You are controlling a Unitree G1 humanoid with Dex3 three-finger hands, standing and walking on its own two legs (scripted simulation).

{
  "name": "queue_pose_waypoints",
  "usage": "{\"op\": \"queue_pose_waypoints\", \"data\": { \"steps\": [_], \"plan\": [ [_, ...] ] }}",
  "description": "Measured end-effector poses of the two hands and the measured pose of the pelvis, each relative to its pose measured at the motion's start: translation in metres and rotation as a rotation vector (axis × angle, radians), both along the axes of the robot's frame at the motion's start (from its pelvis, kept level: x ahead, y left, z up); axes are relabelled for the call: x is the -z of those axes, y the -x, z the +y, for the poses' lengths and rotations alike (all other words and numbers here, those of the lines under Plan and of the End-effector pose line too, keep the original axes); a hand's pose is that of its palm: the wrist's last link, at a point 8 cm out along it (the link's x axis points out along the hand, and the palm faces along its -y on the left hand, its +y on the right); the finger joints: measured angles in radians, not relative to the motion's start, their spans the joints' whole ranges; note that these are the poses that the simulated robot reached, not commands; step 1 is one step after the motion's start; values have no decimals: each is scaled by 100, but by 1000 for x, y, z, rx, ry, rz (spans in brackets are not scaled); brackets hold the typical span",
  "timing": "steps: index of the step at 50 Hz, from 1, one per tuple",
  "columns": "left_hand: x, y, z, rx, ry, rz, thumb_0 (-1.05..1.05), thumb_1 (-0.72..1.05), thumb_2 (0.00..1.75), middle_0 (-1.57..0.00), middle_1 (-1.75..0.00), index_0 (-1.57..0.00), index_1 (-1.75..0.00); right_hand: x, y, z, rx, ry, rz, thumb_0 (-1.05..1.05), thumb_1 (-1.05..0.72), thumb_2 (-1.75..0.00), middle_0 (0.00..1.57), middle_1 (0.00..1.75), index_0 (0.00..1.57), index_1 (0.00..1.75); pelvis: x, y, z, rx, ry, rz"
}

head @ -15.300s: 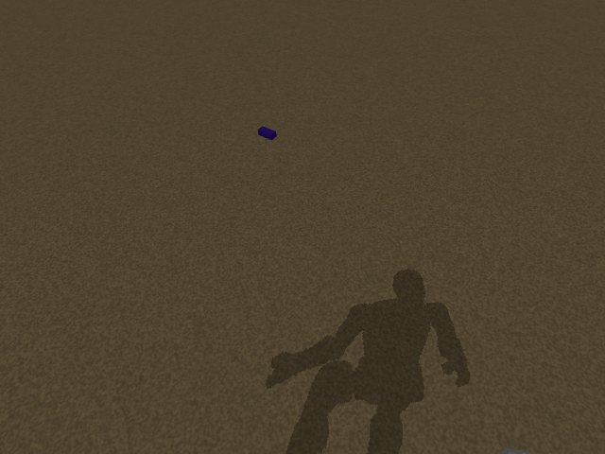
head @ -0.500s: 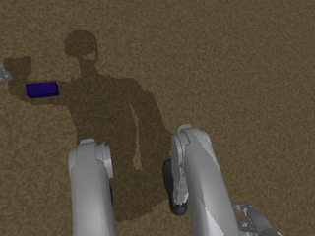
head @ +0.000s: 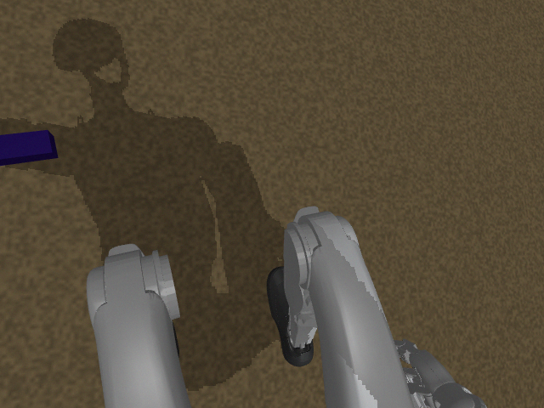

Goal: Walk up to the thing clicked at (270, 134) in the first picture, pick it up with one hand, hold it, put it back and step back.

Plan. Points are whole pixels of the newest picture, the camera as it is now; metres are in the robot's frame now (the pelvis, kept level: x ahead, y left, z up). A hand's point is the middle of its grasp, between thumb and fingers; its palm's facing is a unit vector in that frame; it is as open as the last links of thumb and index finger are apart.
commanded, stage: rise first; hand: left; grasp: from above
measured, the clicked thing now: (23, 148) +0.51 +0.33 -0.31
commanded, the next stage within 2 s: approach in 1.80 s
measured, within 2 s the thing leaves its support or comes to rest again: neither
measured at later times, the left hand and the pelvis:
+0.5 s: hand out of the picture +0.46 +0.38 -0.17, palm faces -0.45 -0.09 -0.89, open 12.4 cm; pelvis +0.00 +0.00 +0.00, yaw -2 degrees
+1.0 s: hand out of the picture +0.46 +0.37 -0.19, palm faces -0.45 -0.09 -0.89, open 11.4 cm; pelvis +0.00 +0.01 -0.01, yaw -3 degrees
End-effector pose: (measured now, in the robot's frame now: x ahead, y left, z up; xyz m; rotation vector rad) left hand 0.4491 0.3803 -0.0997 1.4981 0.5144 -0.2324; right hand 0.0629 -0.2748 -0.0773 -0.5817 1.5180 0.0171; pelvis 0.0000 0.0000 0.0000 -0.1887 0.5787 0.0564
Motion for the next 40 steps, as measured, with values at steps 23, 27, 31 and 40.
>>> {"op": "queue_pose_waypoints", "data": {
  "steps": [23,27,31,40],
  "plan": [
    [16,-14,-1,13,22,-3,0,-26,78,-36,-73,-35,-75,-3,7,3,-1,11,38,0,-92,-91,20,30,20,30,4,-2,3,12,19,-5],
    [18,-16,-2,17,25,-7,0,-24,77,-38,-72,-36,-74,-4,7,5,-3,13,36,0,-92,-90,20,30,20,30,5,-1,4,14,24,-8],
    [21,-17,-3,17,27,-9,0,-22,76,-40,-70,-38,-72,-5,9,6,1,15,32,0,-92,-90,20,30,20,30,5,0,5,15,28,-12],
    [26,-20,-5,20,25,-6,0,-17,71,-44,-66,-43,-68,-8,15,10,11,12,27,0,-92,-90,20,30,20,30,7,2,6,18,36,-19]
  ]
}}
